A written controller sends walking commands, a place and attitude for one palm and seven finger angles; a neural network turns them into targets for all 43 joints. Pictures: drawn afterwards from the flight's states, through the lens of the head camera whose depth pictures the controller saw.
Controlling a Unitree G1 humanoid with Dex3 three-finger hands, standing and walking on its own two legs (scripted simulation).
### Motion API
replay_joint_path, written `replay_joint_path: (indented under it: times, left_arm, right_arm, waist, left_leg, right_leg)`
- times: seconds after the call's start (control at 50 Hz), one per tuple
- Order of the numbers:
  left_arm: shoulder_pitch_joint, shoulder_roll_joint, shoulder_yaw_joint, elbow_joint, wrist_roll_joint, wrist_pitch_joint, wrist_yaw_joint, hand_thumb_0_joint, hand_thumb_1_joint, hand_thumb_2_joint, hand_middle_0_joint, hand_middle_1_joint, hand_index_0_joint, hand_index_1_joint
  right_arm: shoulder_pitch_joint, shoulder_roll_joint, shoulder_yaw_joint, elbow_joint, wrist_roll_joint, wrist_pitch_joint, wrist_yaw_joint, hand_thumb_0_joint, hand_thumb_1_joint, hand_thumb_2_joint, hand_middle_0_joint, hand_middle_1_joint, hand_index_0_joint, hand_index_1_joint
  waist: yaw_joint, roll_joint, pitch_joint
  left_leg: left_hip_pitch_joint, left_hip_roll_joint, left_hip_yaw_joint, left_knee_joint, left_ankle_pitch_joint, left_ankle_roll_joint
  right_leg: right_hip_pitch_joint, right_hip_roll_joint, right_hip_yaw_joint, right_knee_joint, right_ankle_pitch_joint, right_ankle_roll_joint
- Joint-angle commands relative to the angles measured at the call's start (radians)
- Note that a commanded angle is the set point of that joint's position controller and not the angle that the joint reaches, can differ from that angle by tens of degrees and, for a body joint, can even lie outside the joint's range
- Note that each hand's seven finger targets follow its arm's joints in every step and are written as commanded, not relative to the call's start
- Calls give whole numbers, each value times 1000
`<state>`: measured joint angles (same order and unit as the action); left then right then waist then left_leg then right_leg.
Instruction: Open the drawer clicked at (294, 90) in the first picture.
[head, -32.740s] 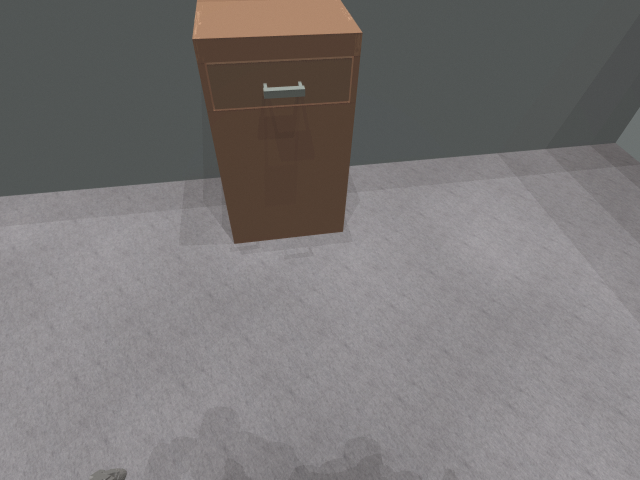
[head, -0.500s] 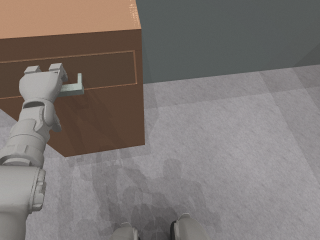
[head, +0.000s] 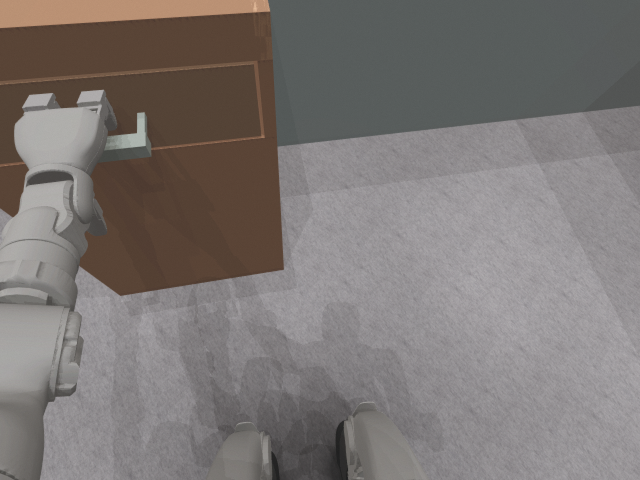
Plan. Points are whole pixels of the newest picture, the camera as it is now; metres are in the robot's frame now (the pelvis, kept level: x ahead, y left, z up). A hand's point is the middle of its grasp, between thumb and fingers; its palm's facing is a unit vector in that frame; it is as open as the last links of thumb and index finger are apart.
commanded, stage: lower the fingers behind the handle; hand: left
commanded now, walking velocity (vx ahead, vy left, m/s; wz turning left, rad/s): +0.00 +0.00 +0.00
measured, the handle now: (100, 137) +0.56 +0.26 +0.01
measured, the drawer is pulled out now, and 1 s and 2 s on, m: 0.00 0.00 0.00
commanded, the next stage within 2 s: lift the hand off the handle in 0.40 s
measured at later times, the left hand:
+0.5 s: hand (85, 165) +0.51 +0.27 +0.02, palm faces -0.06 +0.03 -1.00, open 13.9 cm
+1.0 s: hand (84, 159) +0.52 +0.27 +0.02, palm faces -0.07 +0.02 -1.00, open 13.8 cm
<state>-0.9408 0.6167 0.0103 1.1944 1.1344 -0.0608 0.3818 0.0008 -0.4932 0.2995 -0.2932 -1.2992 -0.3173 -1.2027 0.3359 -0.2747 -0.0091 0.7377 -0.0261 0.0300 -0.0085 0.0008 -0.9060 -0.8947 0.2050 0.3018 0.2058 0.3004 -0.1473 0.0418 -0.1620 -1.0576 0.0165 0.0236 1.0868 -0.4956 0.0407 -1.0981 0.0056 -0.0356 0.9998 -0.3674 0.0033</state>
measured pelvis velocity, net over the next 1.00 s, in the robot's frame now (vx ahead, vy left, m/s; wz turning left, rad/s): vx -0.03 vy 0.00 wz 0.00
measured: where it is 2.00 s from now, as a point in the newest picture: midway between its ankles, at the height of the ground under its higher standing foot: outside the picture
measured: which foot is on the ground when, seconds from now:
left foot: down 0.00-1.00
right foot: down 0.00-1.00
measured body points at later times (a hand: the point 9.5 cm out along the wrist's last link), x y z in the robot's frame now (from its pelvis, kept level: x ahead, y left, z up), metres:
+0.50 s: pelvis -0.02 -0.01 -0.02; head +0.14 +0.00 +0.40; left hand +0.51 +0.26 +0.07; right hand -0.03 -0.28 -0.14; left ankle +0.00 +0.09 -0.66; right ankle +0.05 -0.13 -0.66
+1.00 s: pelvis -0.03 +0.00 -0.02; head +0.14 +0.01 +0.40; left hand +0.52 +0.27 +0.07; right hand -0.03 -0.28 -0.13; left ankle +0.00 +0.09 -0.66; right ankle +0.05 -0.13 -0.66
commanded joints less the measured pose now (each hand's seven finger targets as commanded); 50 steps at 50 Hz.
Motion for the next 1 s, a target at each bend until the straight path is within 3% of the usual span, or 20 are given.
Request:
replay_joint_path:
  times: [0.0, 0.04, 0.08, 0.16, 0.2, 0.22, 0.26, 0.28, 0.44, 0.48, 0.52, 0.58, 0.64, 0.7, 0.76, 0.78, 0.84, 0.9, 0.94, 0.98]
  left_arm:
    - [-330, 207, 7, -59, -13, 15, -18, 0, -500, 300, -300, -1200, -300, -1200]
    - [-334, 266, 49, -62, -21, 26, -24, 0, -500, 300, -300, -1200, -300, -1200]
    - [-367, 230, 7, -59, -19, 34, -35, 0, -500, 300, -300, -1200, -300, -1200]
    - [-389, 263, 14, -50, -29, 37, -64, 0, -500, 300, -300, -1200, -300, -1200]
    - [-361, 293, 31, -51, -26, 33, -81, 0, -500, 300, -300, -1200, -300, -1200]
    - [-381, 269, 12, -66, -27, 28, -88, 0, -500, 300, -300, -1200, -300, -1200]
    - [-358, 293, 32, -73, -23, 14, -98, 0, -500, 300, -300, -1200, -300, -1200]
    - [-353, 261, 12, -79, -27, 9, -103, 0, -500, 300, -300, -1200, -300, -1200]
    - [-364, 338, 66, -91, -37, -17, -93, 0, -500, 300, -300, -1200, -300, -1200]
    - [-368, 288, 30, -102, -32, -17, -86, 0, -500, 300, -300, -1200, -300, -1200]
    - [-393, 326, 54, -89, -31, -7, -75, 0, -500, 300, -300, -1200, -300, -1200]
    - [-425, 311, 32, -82, -27, 3, -74, 0, -500, 300, -300, -1200, -300, -1200]
    - [-442, 358, 62, -69, -29, 14, -77, 0, -500, 300, -300, -1200, -300, -1200]
    - [-432, 353, 44, -37, -20, 26, -91, 0, -500, 300, -300, -1200, -300, -1200]
    - [-441, 378, 57, -41, -17, 20, -101, 0, -500, 300, -300, -1200, -300, -1200]
    - [-453, 361, 41, -43, -15, 17, -103, 0, -500, 300, -300, -1200, -300, -1200]
    - [-465, 386, 72, -111, -17, 2, -102, 0, -500, 300, -300, -1200, -300, -1200]
    - [-476, 356, 51, -106, -23, 3, -97, 0, -500, 300, -300, -1200, -300, -1200]
    - [-515, 390, 70, -128, -25, -1, -94, 0, -500, 300, -300, -1200, -300, -1200]
    - [-538, 367, 48, -123, -20, 2, -87, 0, -500, 300, -300, -1200, -300, -1200]
  right_arm:
    - [182, -182, -61, -33, -1, -21, -23, 0, -900, -900, 200, 300, 200, 300]
    - [184, -191, -58, -34, 1, -19, -23, 0, -900, -900, 200, 300, 200, 300]
    - [193, -185, -56, -40, 5, -27, -27, 0, -900, -900, 200, 300, 200, 300]
    - [196, -186, -46, -46, 9, -33, -35, 0, -900, -900, 200, 300, 200, 300]
    - [194, -187, -42, -49, 11, -34, -37, 0, -900, -900, 200, 300, 200, 300]
    - [198, -182, -43, -54, 13, -37, -37, 0, -900, -900, 200, 300, 200, 300]
    - [202, -183, -43, -53, 12, -37, -40, 0, -900, -900, 200, 300, 200, 300]
    - [202, -179, -43, -59, 13, -39, -40, 0, -900, -900, 200, 300, 200, 300]
    - [206, -188, -40, -52, 15, -46, -43, 0, -900, -900, 200, 300, 200, 300]
    - [209, -180, -43, -57, 15, -49, -40, 0, -900, -900, 200, 300, 200, 300]
    - [210, -188, -40, -48, 16, -47, -41, 0, -900, -900, 200, 300, 200, 300]
    - [213, -185, -40, -45, 16, -49, -40, 0, -900, -900, 200, 300, 200, 300]
    - [213, -193, -36, -43, 14, -45, -40, 0, -900, -900, 200, 300, 200, 300]
    - [209, -192, -30, -48, 16, -43, -42, 0, -900, -900, 200, 300, 200, 300]
    - [215, -193, -27, -55, 17, -39, -43, 0, -900, -900, 200, 300, 200, 300]
    - [214, -192, -29, -58, 18, -39, -45, 0, -900, -900, 200, 300, 200, 300]
    - [215, -192, -35, -63, 15, -35, -42, 0, -900, -900, 200, 300, 200, 300]
    - [213, -186, -34, -64, 16, -39, -44, 0, -900, -900, 200, 300, 200, 300]
    - [215, -192, -34, -60, 17, -38, -46, 0, -900, -900, 200, 300, 200, 300]
    - [220, -190, -33, -57, 18, -43, -47, 0, -900, -900, 200, 300, 200, 300]
  waist:
    - [-49, 19, -357]
    - [-36, 19, -390]
    - [-56, 33, -388]
    - [-63, 11, -394]
    - [-44, 27, -402]
    - [-54, 31, -405]
    - [-45, 32, -423]
    - [-46, 30, -410]
    - [-44, 5, -404]
    - [-44, 52, -422]
    - [-55, 17, -394]
    - [-59, 62, -405]
    - [-61, 27, -420]
    - [-66, 44, -385]
    - [-65, 33, -406]
    - [-78, 33, -393]
    - [-51, 86, -461]
    - [-64, 76, -432]
    - [-67, 65, -451]
    - [-75, 99, -431]
  left_leg:
    - [175, -21, -48, -115, 236, 0]
    - [178, -21, -51, -115, 235, 1]
    - [166, -22, -53, -110, 212, 2]
    - [123, -24, -50, -102, 176, 10]
    - [107, -27, -45, -97, 171, 9]
    - [109, -26, -43, -94, 171, 10]
    - [118, -24, -47, -89, 186, 9]
    - [113, -25, -47, -90, 176, 9]
    - [64, -24, -44, -77, 138, 14]
    - [89, -27, -43, -78, 150, 10]
    - [70, -23, -46, -77, 135, 12]
    - [85, -25, -48, -80, 137, 9]
    - [66, -25, -44, -69, 148, 14]
    - [51, -26, -41, -68, 141, 13]
    - [38, -28, -42, -59, 152, 15]
    - [42, -26, -42, -57, 148, 14]
    - [106, -25, -50, -71, 179, 10]
    - [111, -25, -53, -85, 142, 11]
    - [128, -23, -64, -97, 137, 11]
    - [153, -21, -70, -112, 132, 8]
  right_leg:
    - [221, 33, 4, -82, 131, -24]
    - [235, 35, 5, -73, 125, -26]
    - [219, 33, 4, -73, 109, -23]
    - [243, 31, 11, -73, 95, -17]
    - [255, 31, 14, -65, 98, -20]
    - [252, 32, 14, -65, 101, -19]
    - [253, 32, 14, -57, 111, -19]
    - [245, 33, 12, -60, 101, -20]
    - [247, 32, 24, -56, 76, -18]
    - [233, 32, 21, -55, 79, -20]
    - [229, 32, 20, -60, 65, -16]
    - [212, 32, 17, -57, 61, -19]
    - [242, 32, 22, -58, 76, -16]
    - [228, 32, 20, -56, 75, -16]
    - [242, 33, 22, -48, 87, -16]
    - [223, 32, 21, -50, 84, -15]
    - [235, 34, 17, -47, 92, -20]
    - [228, 35, 16, -69, 56, -15]
    - [229, 36, 14, -70, 49, -17]
    - [207, 36, 9, -80, 40, -18]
